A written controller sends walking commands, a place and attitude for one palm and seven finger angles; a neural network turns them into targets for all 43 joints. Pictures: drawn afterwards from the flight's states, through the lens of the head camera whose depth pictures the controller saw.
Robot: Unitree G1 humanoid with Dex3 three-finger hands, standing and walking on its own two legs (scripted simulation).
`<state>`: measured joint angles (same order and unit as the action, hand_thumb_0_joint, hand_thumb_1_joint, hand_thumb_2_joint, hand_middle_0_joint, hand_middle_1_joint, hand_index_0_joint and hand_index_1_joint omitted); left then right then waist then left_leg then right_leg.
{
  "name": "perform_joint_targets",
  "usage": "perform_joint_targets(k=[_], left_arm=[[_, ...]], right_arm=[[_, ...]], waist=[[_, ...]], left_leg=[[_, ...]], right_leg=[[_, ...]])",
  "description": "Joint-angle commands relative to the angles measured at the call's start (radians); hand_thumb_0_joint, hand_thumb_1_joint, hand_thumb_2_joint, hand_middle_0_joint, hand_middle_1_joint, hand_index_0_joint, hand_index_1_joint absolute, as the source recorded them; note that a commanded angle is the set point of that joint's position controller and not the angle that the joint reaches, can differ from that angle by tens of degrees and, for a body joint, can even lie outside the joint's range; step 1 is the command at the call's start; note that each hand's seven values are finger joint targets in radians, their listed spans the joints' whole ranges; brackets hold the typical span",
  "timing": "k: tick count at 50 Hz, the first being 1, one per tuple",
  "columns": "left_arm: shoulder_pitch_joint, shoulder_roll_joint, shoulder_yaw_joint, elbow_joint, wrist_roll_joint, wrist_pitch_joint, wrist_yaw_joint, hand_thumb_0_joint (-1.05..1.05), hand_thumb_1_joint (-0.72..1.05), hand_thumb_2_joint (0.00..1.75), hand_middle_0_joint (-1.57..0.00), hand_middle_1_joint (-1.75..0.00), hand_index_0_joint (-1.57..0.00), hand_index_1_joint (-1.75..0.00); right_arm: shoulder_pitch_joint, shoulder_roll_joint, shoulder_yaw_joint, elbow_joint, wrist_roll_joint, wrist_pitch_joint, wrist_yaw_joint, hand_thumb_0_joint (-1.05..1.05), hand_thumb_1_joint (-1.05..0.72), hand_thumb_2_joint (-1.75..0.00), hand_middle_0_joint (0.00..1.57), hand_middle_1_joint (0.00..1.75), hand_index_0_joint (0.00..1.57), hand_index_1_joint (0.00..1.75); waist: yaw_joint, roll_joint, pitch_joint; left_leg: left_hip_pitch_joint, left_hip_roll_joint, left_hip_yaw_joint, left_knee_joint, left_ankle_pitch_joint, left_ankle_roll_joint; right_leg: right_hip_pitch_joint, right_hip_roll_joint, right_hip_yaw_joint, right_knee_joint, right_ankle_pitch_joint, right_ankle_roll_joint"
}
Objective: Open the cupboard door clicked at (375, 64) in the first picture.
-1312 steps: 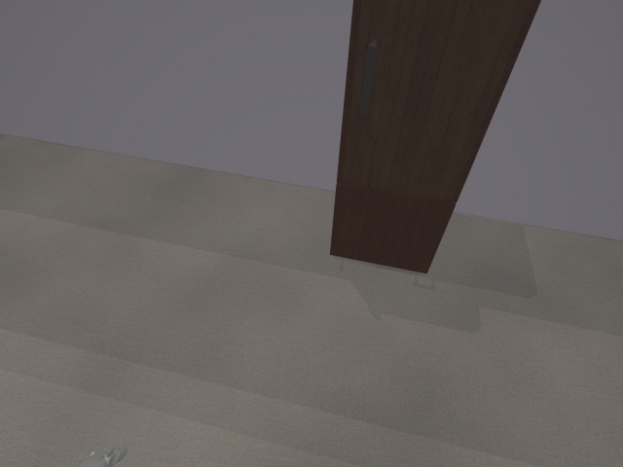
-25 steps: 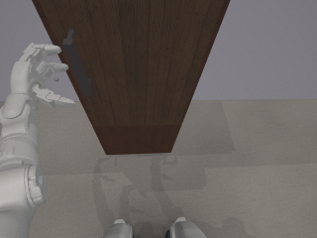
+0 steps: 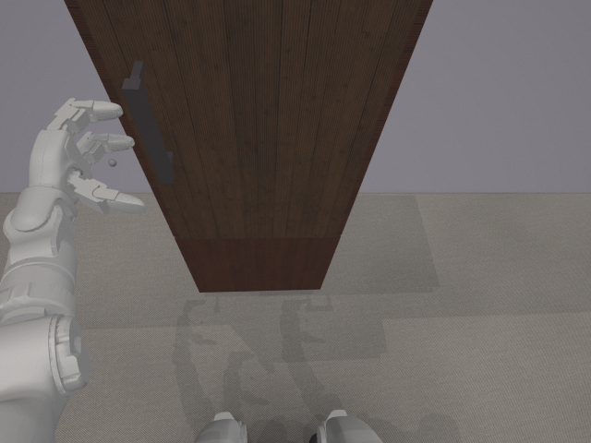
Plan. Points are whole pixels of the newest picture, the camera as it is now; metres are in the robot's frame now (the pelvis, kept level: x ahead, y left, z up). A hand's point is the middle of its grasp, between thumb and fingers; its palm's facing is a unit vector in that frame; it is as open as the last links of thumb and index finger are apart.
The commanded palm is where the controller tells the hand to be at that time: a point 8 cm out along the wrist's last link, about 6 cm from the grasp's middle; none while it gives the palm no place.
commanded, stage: slide the fingers in behind the handle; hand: left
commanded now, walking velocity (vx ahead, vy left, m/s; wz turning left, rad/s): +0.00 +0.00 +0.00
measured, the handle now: (154, 129) +0.52 +0.18 +0.08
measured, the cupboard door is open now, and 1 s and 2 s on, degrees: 0 0 0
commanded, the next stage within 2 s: close the thumb around the handle in 1.52 s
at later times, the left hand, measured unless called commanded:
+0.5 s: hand (141, 159) +0.47 +0.18 +0.08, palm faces -0.02 -1.00 -0.03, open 14.0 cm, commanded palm +0.44 +0.23 +0.08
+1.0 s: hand (167, 161) +0.47 +0.15 +0.08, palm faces +0.00 -1.00 -0.01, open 14.0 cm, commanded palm +0.44 +0.20 +0.08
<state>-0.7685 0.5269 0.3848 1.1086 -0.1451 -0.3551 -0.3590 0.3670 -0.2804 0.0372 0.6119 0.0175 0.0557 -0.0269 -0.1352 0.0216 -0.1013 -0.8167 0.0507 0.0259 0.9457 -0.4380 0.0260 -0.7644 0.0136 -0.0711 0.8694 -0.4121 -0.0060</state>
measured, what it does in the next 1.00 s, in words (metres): stands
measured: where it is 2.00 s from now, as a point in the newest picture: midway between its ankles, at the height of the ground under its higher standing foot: outside the picture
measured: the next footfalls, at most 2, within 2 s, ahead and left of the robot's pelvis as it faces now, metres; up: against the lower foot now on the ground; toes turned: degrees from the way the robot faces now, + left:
none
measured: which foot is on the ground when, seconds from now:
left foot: down 0.00-1.00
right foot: down 0.00-1.00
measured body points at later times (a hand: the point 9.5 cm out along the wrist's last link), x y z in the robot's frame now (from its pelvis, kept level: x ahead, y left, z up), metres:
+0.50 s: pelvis +0.00 -0.01 +0.00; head +0.10 +0.00 +0.44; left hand +0.46 +0.24 +0.08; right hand +0.02 -0.27 -0.12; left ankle +0.00 +0.10 -0.69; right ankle +0.00 -0.12 -0.69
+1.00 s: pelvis +0.00 -0.01 +0.00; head +0.09 -0.01 +0.44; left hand +0.46 +0.20 +0.09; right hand +0.03 -0.27 -0.12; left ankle +0.00 +0.10 -0.69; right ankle +0.00 -0.12 -0.69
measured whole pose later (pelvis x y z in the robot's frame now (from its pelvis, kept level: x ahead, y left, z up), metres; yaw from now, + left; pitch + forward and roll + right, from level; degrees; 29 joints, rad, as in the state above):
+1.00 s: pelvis +0.00 -0.01 +0.00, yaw +0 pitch +16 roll -2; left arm -0.76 0.36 0.30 1.07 -0.13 -0.40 -0.19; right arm 0.37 -0.26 0.02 0.64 0.01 0.04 0.00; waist -0.12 0.03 -0.11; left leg -0.79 0.05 0.03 0.93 -0.43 0.01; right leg -0.75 0.01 -0.06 0.89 -0.42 -0.02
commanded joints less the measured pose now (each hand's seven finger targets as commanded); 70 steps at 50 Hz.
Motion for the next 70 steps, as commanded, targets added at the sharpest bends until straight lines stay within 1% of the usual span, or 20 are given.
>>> perform_joint_targets(k=[1, 4, 6, 11, 13, 15, 16, 20, 27, 30, 32, 35, 38, 41, 45, 52, 59, 63, 68, 70], left_arm=[[-0.404, 0.186, 0.011, -0.314, -0.038, -0.118, 0.012, 0.00, -0.50, 0.30, -0.30, -1.20, -0.30, -1.20], [-0.419, 0.174, 0.004, -0.222, -0.038, -0.095, 0.020, 0.00, -0.50, 0.30, -0.30, -1.20, -0.30, -1.20], [-0.418, 0.219, 0.029, -0.157, -0.023, -0.061, 0.030, 0.00, -0.50, 0.30, -0.30, -1.20, -0.30, -1.20], [-0.484, 0.210, 0.016, -0.283, 0.003, -0.096, 0.065, 0.00, -0.50, 0.30, -0.30, -1.20, -0.30, -1.20], [-0.473, 0.183, 0.005, -0.296, -0.010, -0.117, 0.068, 0.00, -0.50, 0.30, -0.30, -1.20, -0.30, -1.20], [-0.453, 0.151, -0.007, -0.255, -0.019, -0.112, 0.067, 0.00, -0.50, 0.30, -0.30, -1.20, -0.30, -1.20], [-0.437, 0.182, 0.022, -0.222, -0.019, -0.103, 0.069, 0.00, -0.50, 0.30, -0.30, -1.20, -0.30, -1.20], [-0.390, 0.134, -0.016, -0.215, -0.005, -0.074, 0.073, 0.00, -0.50, 0.30, -0.30, -1.20, -0.30, -1.20], [-0.405, 0.098, -0.031, -0.263, -0.017, -0.095, 0.097, 0.00, -0.50, 0.30, -0.30, -1.20, -0.30, -1.20], [-0.414, 0.120, -0.011, -0.246, -0.008, -0.106, 0.116, 0.00, -0.50, 0.30, -0.30, -1.20, -0.30, -1.20], [-0.458, 0.081, -0.050, -0.250, 0.003, -0.111, 0.128, 0.00, -0.50, 0.30, -0.30, -1.20, -0.30, -1.20], [-0.447, 0.101, -0.033, -0.278, 0.014, -0.128, 0.145, 0.00, -0.50, 0.30, -0.30, -1.20, -0.30, -1.20], [-0.436, 0.106, -0.018, -0.249, 0.011, -0.125, 0.153, 0.00, -0.50, 0.30, -0.30, -1.20, -0.30, -1.20], [-0.429, 0.065, -0.050, -0.242, 0.013, -0.113, 0.154, 0.00, -0.50, 0.30, -0.30, -1.20, -0.30, -1.20], [-0.400, 0.061, -0.039, -0.261, 0.007, -0.117, 0.164, 0.00, -0.50, 0.30, -0.30, -1.20, -0.30, -1.20], [-0.442, -0.020, -0.111, -0.246, 0.021, -0.121, 0.177, 0.00, -0.50, 0.30, -0.30, -1.20, -0.30, -1.20], [-0.447, 0.001, -0.092, -0.266, 0.014, -0.132, 0.177, 0.00, -0.50, 0.30, -0.30, -1.20, -0.30, -1.20], [-0.466, 0.029, -0.077, -0.230, 0.011, -0.118, 0.168, 0.00, -0.50, 0.30, -0.30, -1.20, -0.30, -1.20], [-0.446, 0.028, -0.066, -0.245, 0.005, -0.125, 0.162, 0.00, -0.50, 0.30, -0.30, -1.20, -0.30, -1.20], [-0.428, 0.077, -0.024, -0.256, 0.004, -0.131, 0.166, 0.00, -0.50, 0.30, -0.30, -1.20, -0.30, -1.20]], right_arm=[[0.133, -0.162, -0.072, -0.061, -0.008, -0.024, -0.001, 0.00, -0.90, -0.90, 0.20, 0.30, 0.20, 0.30], [0.129, -0.167, -0.071, -0.046, -0.003, -0.020, -0.003, 0.00, -0.90, -0.90, 0.20, 0.30, 0.20, 0.30], [0.127, -0.176, -0.067, -0.046, 0.001, -0.017, -0.008, 0.00, -0.90, -0.90, 0.20, 0.30, 0.20, 0.30], [0.131, -0.161, -0.067, -0.056, -0.010, -0.029, -0.003, 0.00, -0.90, -0.90, 0.20, 0.30, 0.20, 0.30], [0.138, -0.159, -0.069, -0.051, -0.011, -0.033, 0.000, 0.00, -0.90, -0.90, 0.20, 0.30, 0.20, 0.30], [0.135, -0.158, -0.070, -0.044, -0.009, -0.034, 0.003, 0.00, -0.90, -0.90, 0.20, 0.30, 0.20, 0.30], [0.137, -0.162, -0.070, -0.040, -0.008, -0.032, 0.002, 0.00, -0.90, -0.90, 0.20, 0.30, 0.20, 0.30], [0.133, -0.156, -0.071, -0.052, -0.005, -0.025, 0.007, 0.00, -0.90, -0.90, 0.20, 0.30, 0.20, 0.30], [0.126, -0.147, -0.074, -0.053, -0.004, -0.024, 0.009, 0.00, -0.90, -0.90, 0.20, 0.30, 0.20, 0.30], [0.127, -0.149, -0.075, -0.045, -0.005, -0.027, 0.008, 0.00, -0.90, -0.90, 0.20, 0.30, 0.20, 0.30], [0.122, -0.143, -0.073, -0.041, -0.006, -0.032, 0.008, 0.00, -0.90, -0.90, 0.20, 0.30, 0.20, 0.30], [0.122, -0.143, -0.075, -0.043, -0.010, -0.037, 0.011, 0.00, -0.90, -0.90, 0.20, 0.30, 0.20, 0.30], [0.127, -0.144, -0.075, -0.039, -0.011, -0.038, 0.010, 0.00, -0.90, -0.90, 0.20, 0.30, 0.20, 0.30], [0.113, -0.139, -0.072, -0.047, -0.008, -0.038, 0.014, 0.00, -0.90, -0.90, 0.20, 0.30, 0.20, 0.30], [0.117, -0.140, -0.077, -0.052, -0.009, -0.039, 0.017, 0.00, -0.90, -0.90, 0.20, 0.30, 0.20, 0.30], [0.112, -0.129, -0.076, -0.042, -0.009, -0.043, 0.021, 0.00, -0.90, -0.90, 0.20, 0.30, 0.20, 0.30], [0.116, -0.135, -0.083, -0.032, -0.010, -0.048, 0.021, 0.00, -0.90, -0.90, 0.20, 0.30, 0.20, 0.30], [0.117, -0.138, -0.076, -0.031, -0.008, -0.045, 0.014, 0.00, -0.90, -0.90, 0.20, 0.30, 0.20, 0.30], [0.112, -0.134, -0.075, -0.040, -0.010, -0.048, 0.013, 0.00, -0.90, -0.90, 0.20, 0.30, 0.20, 0.30], [0.116, -0.139, -0.077, -0.040, -0.011, -0.046, 0.013, 0.00, -0.90, -0.90, 0.20, 0.30, 0.20, 0.30]], waist=[[0.000, 0.149, -0.480], [-0.018, 0.079, -0.387], [-0.022, 0.047, -0.328], [-0.006, 0.160, -0.456], [-0.014, 0.119, -0.478], [-0.019, 0.089, -0.462], [-0.010, 0.070, -0.433], [-0.003, 0.098, -0.413], [-0.009, 0.034, -0.390], [-0.003, 0.055, -0.374], [-0.018, 0.071, -0.364], [-0.001, 0.106, -0.426], [-0.006, 0.036, -0.420], [-0.003, 0.068, -0.403], [0.010, 0.040, -0.431], [-0.014, 0.051, -0.374], [-0.006, 0.053, -0.429], [-0.017, 0.001, -0.380], [-0.002, 0.057, -0.407], [0.012, 0.029, -0.441]], left_leg=[[0.443, -0.019, -0.074, -0.084, 0.496, -0.009], [0.348, -0.024, -0.070, -0.093, 0.393, -0.001], [0.265, -0.029, -0.060, -0.106, 0.304, 0.006], [0.384, -0.028, -0.074, -0.089, 0.401, -0.004], [0.410, -0.022, -0.081, -0.079, 0.462, -0.005], [0.377, -0.025, -0.072, -0.081, 0.426, -0.003], [0.338, -0.026, -0.068, -0.085, 0.403, -0.002], [0.330, -0.031, -0.056, -0.094, 0.405, 0.001], [0.305, -0.035, -0.049, -0.105, 0.367, 0.005], [0.299, -0.038, -0.049, -0.105, 0.342, 0.004], [0.307, -0.038, -0.051, -0.107, 0.318, 0.003], [0.348, -0.039, -0.054, -0.100, 0.367, -0.002], [0.311, -0.039, -0.050, -0.097, 0.358, 0.004], [0.300, -0.043, -0.042, -0.104, 0.335, 0.001], [0.311, -0.044, -0.041, -0.104, 0.371, 0.001], [0.292, -0.048, -0.036, -0.105, 0.318, 0.003], [0.319, -0.047, -0.040, -0.099, 0.344, 0.002], [0.258, -0.052, -0.035, -0.104, 0.300, 0.010], [0.301, -0.050, -0.037, -0.102, 0.341, 0.005], [0.291, -0.049, -0.038, -0.099, 0.356, 0.004]], right_leg=[[0.097, 0.044, 0.024, -0.068, 0.358, -0.015], [0.095, 0.042, 0.024, -0.077, 0.319, -0.010], [0.104, 0.035, 0.032, -0.088, 0.274, -0.007], [0.087, 0.036, 0.033, -0.065, 0.310, -0.014], [0.097, 0.043, 0.026, -0.057, 0.349, -0.015], [0.110, 0.043, 0.030, -0.066, 0.345, -0.009], [0.127, 0.041, 0.030, -0.067, 0.343, -0.009], [0.124, 0.037, 0.031, -0.071, 0.351, -0.010], [0.161, 0.038, 0.035, -0.083, 0.354, -0.008], [0.148, 0.036, 0.039, -0.083, 0.330, -0.010], [0.119, 0.033, 0.040, -0.086, 0.302, -0.009], [0.134, 0.033, 0.040, -0.073, 0.332, -0.012], [0.166, 0.034, 0.042, -0.072, 0.349, -0.009], [0.158, 0.031, 0.043, -0.077, 0.337, -0.009], [0.189, 0.033, 0.044, -0.076, 0.376, -0.009], [0.153, 0.031, 0.047, -0.085, 0.341, -0.008], [0.168, 0.031, 0.049, -0.078, 0.362, -0.010], [0.194, 0.030, 0.057, -0.088, 0.353, -0.006], [0.176, 0.032, 0.048, -0.078, 0.364, -0.012], [0.209, 0.031, 0.053, -0.073, 0.385, -0.009]])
